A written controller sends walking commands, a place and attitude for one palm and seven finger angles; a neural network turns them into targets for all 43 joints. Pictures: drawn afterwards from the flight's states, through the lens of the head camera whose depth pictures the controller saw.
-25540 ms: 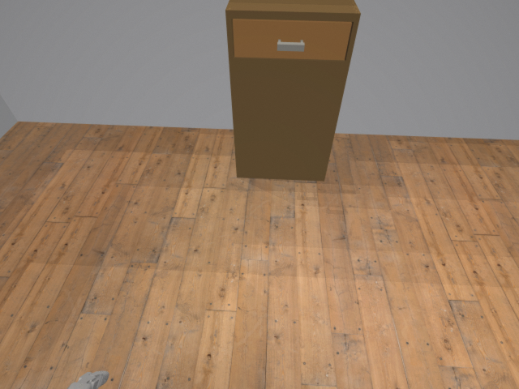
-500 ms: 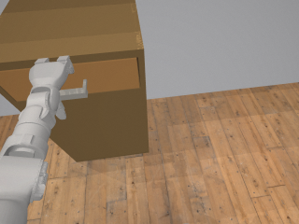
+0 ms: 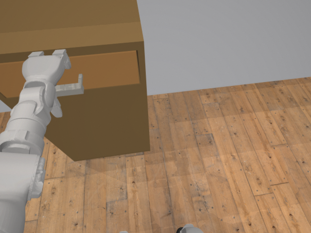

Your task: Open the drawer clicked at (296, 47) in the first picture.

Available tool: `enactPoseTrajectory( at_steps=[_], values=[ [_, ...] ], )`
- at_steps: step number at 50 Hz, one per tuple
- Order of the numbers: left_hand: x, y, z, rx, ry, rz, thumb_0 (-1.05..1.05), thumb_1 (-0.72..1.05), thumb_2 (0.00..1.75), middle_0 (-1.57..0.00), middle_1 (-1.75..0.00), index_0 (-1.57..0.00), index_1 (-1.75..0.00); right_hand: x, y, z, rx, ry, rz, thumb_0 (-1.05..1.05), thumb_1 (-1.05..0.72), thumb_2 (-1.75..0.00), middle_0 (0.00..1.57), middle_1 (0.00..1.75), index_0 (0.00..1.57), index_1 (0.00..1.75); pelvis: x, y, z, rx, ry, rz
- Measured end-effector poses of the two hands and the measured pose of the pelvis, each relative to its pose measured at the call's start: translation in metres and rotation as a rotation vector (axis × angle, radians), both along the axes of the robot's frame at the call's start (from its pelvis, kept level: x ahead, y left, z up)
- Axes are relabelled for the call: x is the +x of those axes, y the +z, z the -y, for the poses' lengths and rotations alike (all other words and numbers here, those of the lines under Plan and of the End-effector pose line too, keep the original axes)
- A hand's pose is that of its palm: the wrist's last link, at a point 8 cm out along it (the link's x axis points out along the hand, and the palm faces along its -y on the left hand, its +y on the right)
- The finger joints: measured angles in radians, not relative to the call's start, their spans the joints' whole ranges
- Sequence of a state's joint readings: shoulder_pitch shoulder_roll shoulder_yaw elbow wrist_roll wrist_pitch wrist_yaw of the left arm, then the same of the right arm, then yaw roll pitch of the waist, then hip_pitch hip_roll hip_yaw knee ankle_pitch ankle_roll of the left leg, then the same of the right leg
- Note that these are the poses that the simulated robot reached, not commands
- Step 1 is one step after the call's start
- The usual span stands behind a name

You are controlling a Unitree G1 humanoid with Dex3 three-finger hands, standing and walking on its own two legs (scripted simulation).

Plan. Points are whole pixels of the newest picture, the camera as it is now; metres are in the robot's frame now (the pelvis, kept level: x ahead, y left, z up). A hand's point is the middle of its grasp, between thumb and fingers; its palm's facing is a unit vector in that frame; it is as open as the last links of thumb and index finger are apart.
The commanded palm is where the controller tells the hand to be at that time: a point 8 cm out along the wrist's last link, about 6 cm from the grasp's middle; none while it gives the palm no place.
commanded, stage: re-aim the fingers above the handle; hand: left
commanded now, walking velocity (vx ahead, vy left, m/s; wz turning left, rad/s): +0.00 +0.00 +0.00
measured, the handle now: (65, 84) +0.54 +0.26 +0.01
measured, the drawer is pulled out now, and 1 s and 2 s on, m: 0.00 0.00 0.00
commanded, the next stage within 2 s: lower the fingers behind the handle in 1.62 s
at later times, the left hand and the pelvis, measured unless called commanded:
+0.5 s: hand (49, 87) +0.48 +0.26 +0.07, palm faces -0.04 +0.01 -1.00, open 13.8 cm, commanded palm +0.47 +0.26 +0.13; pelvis +0.00 +0.01 +0.00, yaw +0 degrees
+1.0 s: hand (52, 87) +0.48 +0.26 +0.07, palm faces -0.03 -0.02 -1.00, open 13.8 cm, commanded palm +0.47 +0.27 +0.13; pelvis +0.00 +0.01 +0.00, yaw +0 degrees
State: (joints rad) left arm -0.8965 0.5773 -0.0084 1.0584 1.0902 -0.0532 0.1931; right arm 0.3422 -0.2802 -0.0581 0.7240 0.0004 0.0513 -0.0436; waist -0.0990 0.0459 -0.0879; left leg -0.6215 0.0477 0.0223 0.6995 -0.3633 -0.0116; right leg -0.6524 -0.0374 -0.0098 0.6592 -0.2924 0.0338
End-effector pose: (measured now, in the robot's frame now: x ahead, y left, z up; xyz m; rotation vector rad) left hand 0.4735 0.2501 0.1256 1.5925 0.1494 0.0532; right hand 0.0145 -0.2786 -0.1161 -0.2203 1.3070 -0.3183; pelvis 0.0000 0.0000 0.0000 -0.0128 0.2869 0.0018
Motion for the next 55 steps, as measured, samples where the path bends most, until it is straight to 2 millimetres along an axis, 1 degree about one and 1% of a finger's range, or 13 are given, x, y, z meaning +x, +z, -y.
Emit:
enactPoseTrajectory(
  at_steps=[5,8,12,16,19,23,30,35,39,41,45,50,55],
  values=[
    [0.006,-0.001,0.008,-0.037,-0.046,0.012,0.0,-0.49,0.31,-0.32,-1.2,-0.32,-1.2,-0.018,0.0,-0.005,0.0,-0.032,-0.029,0.01,-0.91,-0.9,0.2,0.3,0.2,0.3,0.001,-0.001,-0.003,0.001,-0.017,-0.005],
    [0.006,0.0,0.005,-0.033,-0.046,0.031,0.0,-0.49,0.31,-0.33,-1.2,-0.32,-1.2,-0.025,-0.002,-0.009,0.011,-0.045,-0.042,0.01,-0.9,-0.9,0.2,0.3,0.2,0.3,0.001,-0.002,-0.005,0.002,-0.026,-0.01],
    [0.001,-0.003,-0.009,-0.008,-0.007,0.037,0.0,-0.49,0.31,-0.33,-1.2,-0.32,-1.2,-0.028,-0.005,-0.014,0.031,-0.047,-0.054,0.01,-0.9,-0.9,0.2,0.3,0.2,0.3,0.0,-0.002,-0.008,0.002,-0.03,-0.012],
    [-0.008,-0.005,-0.023,0.003,0.023,0.026,0.0,-0.49,0.31,-0.33,-1.2,-0.32,-1.2,-0.023,-0.006,-0.018,0.04,-0.038,-0.049,0.01,-0.9,-0.9,0.2,0.3,0.2,0.3,0.0,-0.002,-0.01,0.0,-0.025,-0.009],
    [-0.014,-0.004,-0.026,0.005,0.016,0.016,0.0,-0.49,0.31,-0.33,-1.2,-0.32,-1.2,-0.015,-0.004,-0.019,0.034,-0.023,-0.032,0.01,-0.9,-0.9,0.2,0.3,0.21,0.3,0.0,-0.001,-0.012,-0.004,-0.014,-0.001],
    [-0.015,-0.002,-0.017,-0.007,-0.026,0.017,0.0,-0.49,0.31,-0.32,-1.2,-0.32,-1.2,-0.002,-0.001,-0.019,0.017,0.003,0.001,0.01,-0.9,-0.9,0.2,0.3,0.21,0.3,-0.001,0.0,-0.013,-0.008,0.003,0.011],
    [-0.003,0.003,0.0,-0.036,-0.06,0.061,0.0,-0.49,0.31,-0.32,-1.2,-0.32,-1.2,0.013,0.003,-0.016,-0.001,0.024,0.054,0.01,-0.9,-0.9,0.2,0.3,0.21,0.3,-0.003,-0.002,-0.014,-0.007,0.001,0.004],
    [0.001,0.003,-0.014,-0.008,0.016,0.054,0.0,-0.49,0.31,-0.32,-1.2,-0.32,-1.2,0.009,0.0,-0.016,0.015,0.014,0.045,0.01,-0.9,-0.9,0.2,0.3,0.2,0.3,-0.003,-0.003,-0.013,-0.002,-0.014,-0.005],
    [-0.004,0.0,-0.029,0.021,0.064,0.004,0.0,-0.49,0.31,-0.32,-1.2,-0.32,-1.2,0.001,-0.004,-0.018,0.032,0.003,0.014,0.01,-0.9,-0.9,0.2,0.3,0.2,0.3,-0.001,-0.002,-0.011,-0.002,-0.018,-0.008],
    [-0.008,-0.002,-0.032,0.021,0.06,-0.022,0.0,-0.49,0.31,-0.32,-1.2,-0.32,-1.2,-0.002,-0.005,-0.019,0.034,-0.001,-0.004,0.01,-0.9,-0.9,0.2,0.3,0.2,0.3,0.001,-0.001,-0.01,-0.003,-0.015,-0.007],
    [-0.013,-0.005,-0.023,-0.007,-0.01,-0.039,0.0,-0.49,0.31,-0.32,-1.2,-0.32,-1.2,-0.007,-0.003,-0.017,0.022,0.0,-0.032,0.01,-0.9,-0.9,0.2,0.3,0.21,0.3,0.003,-0.001,-0.009,-0.006,-0.005,0.001],
    [-0.012,0.001,-0.006,-0.043,-0.096,0.035,0.0,-0.49,0.31,-0.32,-1.2,-0.32,-1.2,-0.005,-0.001,-0.011,0.004,0.001,-0.026,0.01,-0.9,-0.9,0.2,0.3,0.21,0.3,0.003,-0.001,-0.008,-0.008,0.002,0.006],
    [-0.006,0.006,-0.009,-0.02,-0.035,0.092,0.0,-0.49,0.31,-0.32,-1.2,-0.32,-1.2,0.0,-0.003,-0.008,0.012,0.003,-0.001,0.01,-0.9,-0.9,0.2,0.3,0.2,0.3,-0.001,-0.003,-0.006,-0.005,-0.003,-0.001]
  ],
)
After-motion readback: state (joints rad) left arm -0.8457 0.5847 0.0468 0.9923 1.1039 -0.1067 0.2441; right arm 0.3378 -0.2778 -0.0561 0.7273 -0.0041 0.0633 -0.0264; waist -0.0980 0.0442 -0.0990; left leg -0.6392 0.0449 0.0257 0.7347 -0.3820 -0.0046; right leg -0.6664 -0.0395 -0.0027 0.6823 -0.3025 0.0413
